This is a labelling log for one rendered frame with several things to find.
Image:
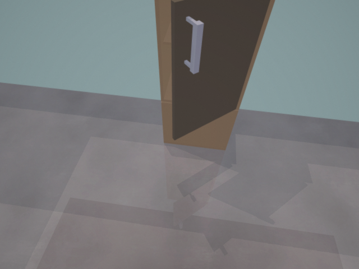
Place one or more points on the cupboard door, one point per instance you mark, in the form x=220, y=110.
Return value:
x=230, y=33

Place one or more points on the handle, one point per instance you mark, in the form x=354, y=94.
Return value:
x=197, y=32

